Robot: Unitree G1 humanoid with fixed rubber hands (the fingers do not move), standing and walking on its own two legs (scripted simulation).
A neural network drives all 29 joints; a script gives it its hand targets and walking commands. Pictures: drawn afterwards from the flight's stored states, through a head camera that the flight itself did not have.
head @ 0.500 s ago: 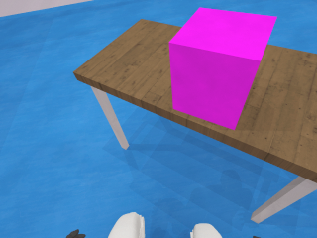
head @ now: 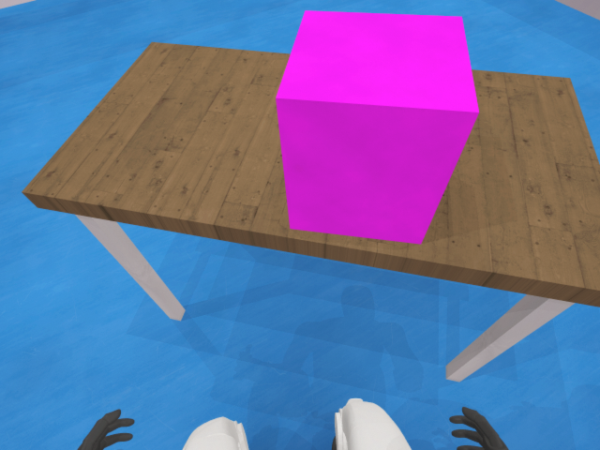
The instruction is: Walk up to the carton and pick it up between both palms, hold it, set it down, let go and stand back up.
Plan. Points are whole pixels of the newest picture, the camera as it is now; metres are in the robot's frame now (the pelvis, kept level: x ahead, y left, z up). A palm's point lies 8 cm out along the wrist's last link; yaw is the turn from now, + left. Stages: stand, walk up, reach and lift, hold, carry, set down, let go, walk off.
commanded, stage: walk up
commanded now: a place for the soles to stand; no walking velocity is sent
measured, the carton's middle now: (366, 134) +0.51 -0.12 +0.10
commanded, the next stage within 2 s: none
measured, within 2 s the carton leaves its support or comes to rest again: neither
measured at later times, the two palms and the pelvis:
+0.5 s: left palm (134, 430) +0.15 +0.23 -0.09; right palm out of the picture +0.04 -0.26 -0.10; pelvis -0.01 +0.00 +0.01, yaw -12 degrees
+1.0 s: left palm (151, 409) +0.18 +0.20 -0.07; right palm out of the picture -0.01 -0.25 -0.08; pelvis +0.01 +0.01 +0.03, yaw -17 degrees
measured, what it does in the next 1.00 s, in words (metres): steps on the spot, turning right: left foot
